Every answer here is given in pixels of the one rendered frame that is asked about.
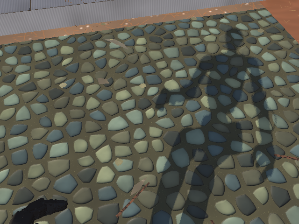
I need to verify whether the left robot hand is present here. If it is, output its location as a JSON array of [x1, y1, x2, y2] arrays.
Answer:
[[8, 198, 68, 224]]

